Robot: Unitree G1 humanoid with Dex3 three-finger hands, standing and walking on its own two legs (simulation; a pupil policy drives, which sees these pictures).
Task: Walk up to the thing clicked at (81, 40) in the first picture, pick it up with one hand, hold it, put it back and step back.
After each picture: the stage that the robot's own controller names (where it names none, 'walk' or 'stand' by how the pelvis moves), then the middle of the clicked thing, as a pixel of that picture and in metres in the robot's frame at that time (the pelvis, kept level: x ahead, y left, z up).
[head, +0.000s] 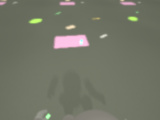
stand; (81, 41) +1.81 +0.14 -0.72
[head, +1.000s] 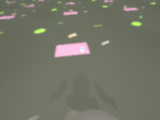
walk; (82, 49) +1.69 +0.23 -0.71
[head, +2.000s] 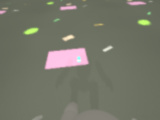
walk; (78, 59) +1.17 +0.24 -0.72
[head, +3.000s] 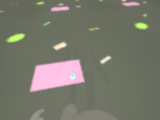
walk; (72, 76) +0.74 +0.26 -0.72
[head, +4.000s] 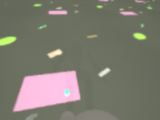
walk; (67, 92) +0.49 +0.24 -0.70
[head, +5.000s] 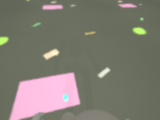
stand; (65, 97) +0.37 +0.24 -0.71
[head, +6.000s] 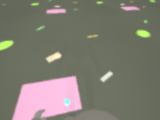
stand; (67, 102) +0.34 +0.23 -0.72
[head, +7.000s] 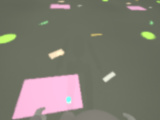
stand; (68, 100) +0.34 +0.18 -0.72
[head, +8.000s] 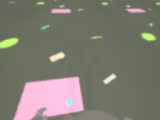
stand; (69, 102) +0.34 +0.18 -0.72
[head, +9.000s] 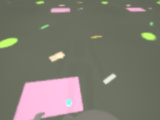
stand; (69, 102) +0.33 +0.19 -0.72
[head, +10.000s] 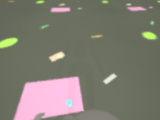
stand; (69, 103) +0.32 +0.19 -0.72
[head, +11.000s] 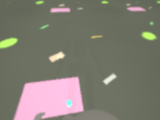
go down; (69, 103) +0.32 +0.19 -0.72
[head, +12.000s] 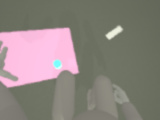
go down; (57, 64) +0.39 +0.24 -0.32
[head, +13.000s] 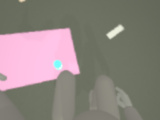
approach; (58, 65) +0.39 +0.25 -0.30
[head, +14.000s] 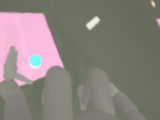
close in; (35, 62) +0.37 +0.28 -0.22
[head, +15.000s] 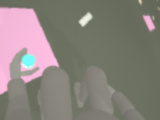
close; (28, 62) +0.37 +0.28 -0.22
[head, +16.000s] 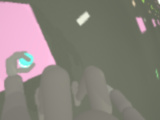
lift; (25, 61) +0.36 +0.28 -0.23
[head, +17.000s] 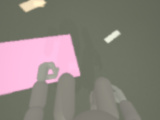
lift; (63, 88) +0.22 +0.17 -0.34
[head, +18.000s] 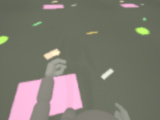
close; out of the picture +0.06 +0.33 -0.68
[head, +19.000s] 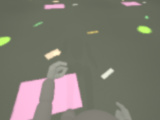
hold; out of the picture -0.04 +0.62 -0.70
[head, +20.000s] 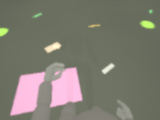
stand; out of the picture -0.12 +0.89 -0.68
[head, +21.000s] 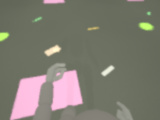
stand; out of the picture -0.23 +1.16 -0.69
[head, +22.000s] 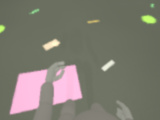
stand; out of the picture -0.30 +1.43 -0.66
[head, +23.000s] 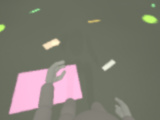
stand; out of the picture -0.39 +1.70 -0.65
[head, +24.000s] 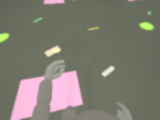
stand; out of the picture -0.50 +1.96 -0.69
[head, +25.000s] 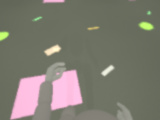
stand; out of the picture -0.58 +2.22 -0.70
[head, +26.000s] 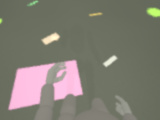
stand; out of the picture -0.65 +2.49 -0.62
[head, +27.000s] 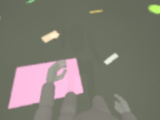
stand; out of the picture -0.73 +2.74 -0.59
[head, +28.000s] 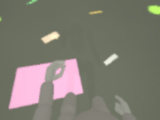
stand; out of the picture -0.81 +3.01 -0.60
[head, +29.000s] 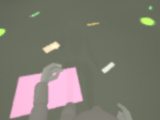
stand; out of the picture -0.93 +3.25 -0.67
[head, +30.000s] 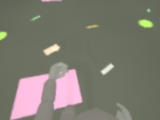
stand; out of the picture -0.98 +3.53 -0.69
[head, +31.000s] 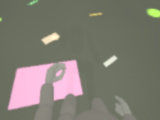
stand; out of the picture -1.04 +3.78 -0.61
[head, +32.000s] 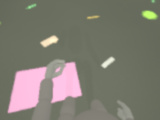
stand; out of the picture -1.09 +4.05 -0.64
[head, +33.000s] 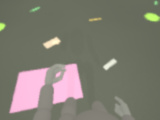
stand; out of the picture -1.13 +4.31 -0.64
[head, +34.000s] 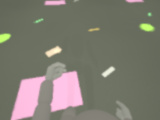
hold; out of the picture -1.20 +4.57 -0.69
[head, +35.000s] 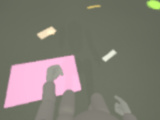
crouch; out of the picture -1.34 +4.81 -0.57
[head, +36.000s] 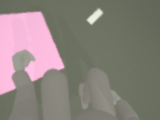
lower; out of the picture -2.22 +4.73 -0.25
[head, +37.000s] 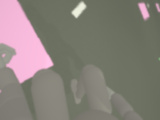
lower; out of the picture -2.80 +4.68 -0.25
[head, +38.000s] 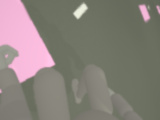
lower; out of the picture -2.99 +4.86 -0.25
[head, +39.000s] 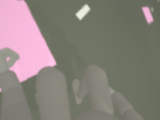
lower; out of the picture -3.08 +5.11 -0.25
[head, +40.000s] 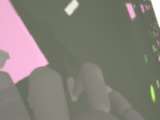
lower; out of the picture -3.36 +5.23 -0.25
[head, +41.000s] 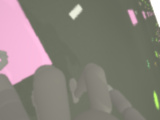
loosen; out of the picture -3.46 +5.46 -0.24
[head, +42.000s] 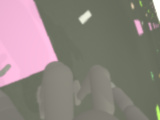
lift; out of the picture -3.50 +5.74 -0.23
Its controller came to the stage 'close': yes
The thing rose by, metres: 0.03
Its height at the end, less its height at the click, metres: -0.02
